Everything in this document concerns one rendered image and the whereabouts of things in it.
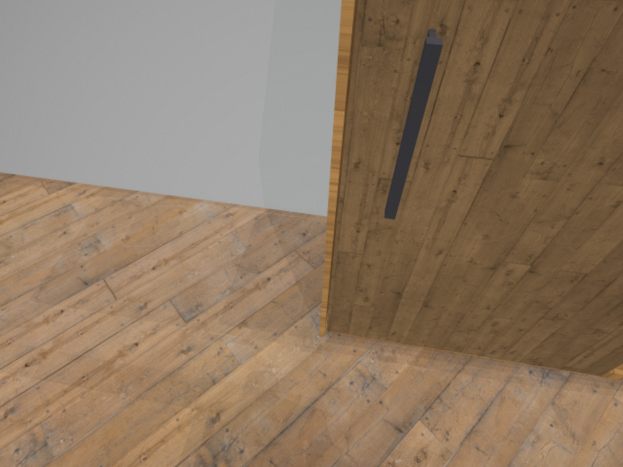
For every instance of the handle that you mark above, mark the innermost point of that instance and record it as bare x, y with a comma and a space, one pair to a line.
429, 60

